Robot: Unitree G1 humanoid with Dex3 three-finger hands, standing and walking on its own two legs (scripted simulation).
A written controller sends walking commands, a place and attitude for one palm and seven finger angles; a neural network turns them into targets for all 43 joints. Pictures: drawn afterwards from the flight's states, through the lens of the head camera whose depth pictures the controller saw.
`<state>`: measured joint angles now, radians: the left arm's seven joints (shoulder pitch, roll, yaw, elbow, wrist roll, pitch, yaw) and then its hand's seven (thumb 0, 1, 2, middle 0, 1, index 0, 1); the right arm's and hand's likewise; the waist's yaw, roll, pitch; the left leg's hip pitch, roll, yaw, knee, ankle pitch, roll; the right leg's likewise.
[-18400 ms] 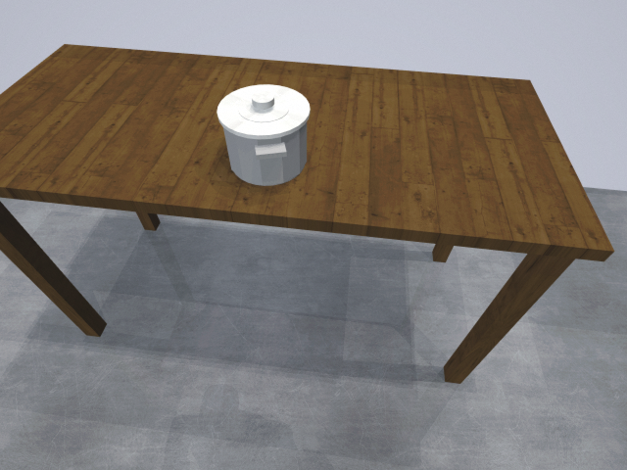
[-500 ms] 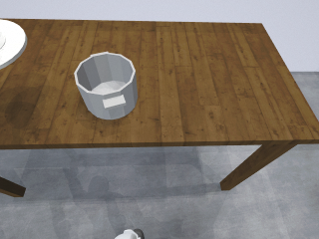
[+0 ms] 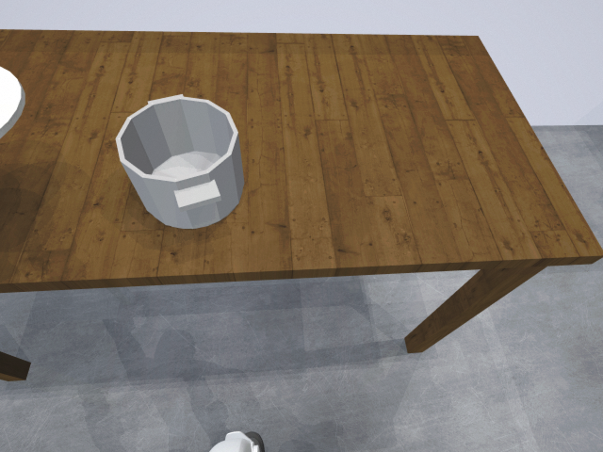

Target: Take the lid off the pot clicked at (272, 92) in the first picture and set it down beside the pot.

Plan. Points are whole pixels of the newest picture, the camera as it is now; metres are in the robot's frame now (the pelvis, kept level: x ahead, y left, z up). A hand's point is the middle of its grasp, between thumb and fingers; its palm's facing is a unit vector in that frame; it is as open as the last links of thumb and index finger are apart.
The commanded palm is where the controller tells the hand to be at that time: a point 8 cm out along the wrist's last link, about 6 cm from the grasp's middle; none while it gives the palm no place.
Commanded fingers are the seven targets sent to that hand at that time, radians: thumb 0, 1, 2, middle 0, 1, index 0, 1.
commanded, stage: lower the lid onto the table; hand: left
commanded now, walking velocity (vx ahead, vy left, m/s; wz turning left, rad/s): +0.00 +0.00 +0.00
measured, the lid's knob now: out of the picture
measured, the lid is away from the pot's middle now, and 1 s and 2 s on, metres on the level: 0.24 0.25 0.24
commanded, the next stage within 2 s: none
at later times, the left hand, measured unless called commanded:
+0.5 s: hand out of the picture +0.47 +0.35 +0.18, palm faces -0.41 -0.22 -0.89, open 6.4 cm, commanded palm +0.53 +0.36 +0.25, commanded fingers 0.00 0.90 0.60 -0.91 -1.07 -0.94 -1.07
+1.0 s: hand out of the picture +0.47 +0.36 +0.14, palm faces -0.45 -0.22 -0.87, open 6.4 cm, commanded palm +0.55 +0.37 +0.21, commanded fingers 0.00 0.90 0.60 -0.91 -1.07 -0.94 -1.07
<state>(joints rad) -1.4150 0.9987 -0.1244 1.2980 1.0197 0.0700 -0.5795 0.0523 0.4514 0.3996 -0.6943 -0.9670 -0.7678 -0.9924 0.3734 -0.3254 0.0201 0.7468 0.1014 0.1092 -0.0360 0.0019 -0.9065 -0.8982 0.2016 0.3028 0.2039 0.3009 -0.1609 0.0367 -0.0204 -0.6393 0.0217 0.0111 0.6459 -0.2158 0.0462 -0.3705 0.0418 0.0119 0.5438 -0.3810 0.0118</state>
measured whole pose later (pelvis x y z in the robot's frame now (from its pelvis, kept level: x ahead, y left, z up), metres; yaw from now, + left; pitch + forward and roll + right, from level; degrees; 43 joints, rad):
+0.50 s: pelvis -0.01 +0.01 -0.01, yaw +0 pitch +13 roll -4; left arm -1.36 0.96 -0.11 1.30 1.01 0.01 -0.55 0.05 0.45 0.40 -0.69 -0.97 -0.77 -0.99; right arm 0.35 -0.31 0.03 0.73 0.10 0.10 -0.06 0.00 -0.91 -0.90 0.20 0.30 0.20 0.30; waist -0.16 0.04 -0.04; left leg -0.70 0.02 0.01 0.69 -0.22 0.06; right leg -0.43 0.04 0.01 0.60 -0.39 0.02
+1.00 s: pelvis -0.01 +0.02 -0.01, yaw -1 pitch +15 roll -5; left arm -1.31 0.97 -0.09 1.31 1.01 -0.04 -0.53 0.06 0.45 0.40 -0.69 -0.97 -0.77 -1.00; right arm 0.38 -0.31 0.02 0.74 0.10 0.10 -0.08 0.00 -0.91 -0.90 0.20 0.30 0.21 0.30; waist -0.17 0.04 -0.05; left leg -0.77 0.03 0.02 0.75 -0.24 0.07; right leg -0.50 0.05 0.02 0.64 -0.40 0.03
